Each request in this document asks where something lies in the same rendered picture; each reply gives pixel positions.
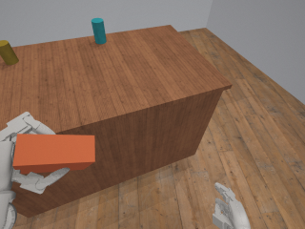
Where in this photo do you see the sponge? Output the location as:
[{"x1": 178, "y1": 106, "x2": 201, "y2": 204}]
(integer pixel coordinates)
[{"x1": 12, "y1": 134, "x2": 95, "y2": 175}]

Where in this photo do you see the right robot hand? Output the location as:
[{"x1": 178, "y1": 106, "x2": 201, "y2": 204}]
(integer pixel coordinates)
[{"x1": 213, "y1": 182, "x2": 251, "y2": 229}]

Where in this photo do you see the left robot hand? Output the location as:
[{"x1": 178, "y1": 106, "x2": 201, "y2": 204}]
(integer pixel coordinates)
[{"x1": 0, "y1": 112, "x2": 70, "y2": 195}]

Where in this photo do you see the robot left forearm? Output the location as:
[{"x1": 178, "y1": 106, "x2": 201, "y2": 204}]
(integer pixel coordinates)
[{"x1": 0, "y1": 190, "x2": 17, "y2": 229}]

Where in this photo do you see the table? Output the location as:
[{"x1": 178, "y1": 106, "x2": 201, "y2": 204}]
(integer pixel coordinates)
[{"x1": 0, "y1": 25, "x2": 233, "y2": 218}]

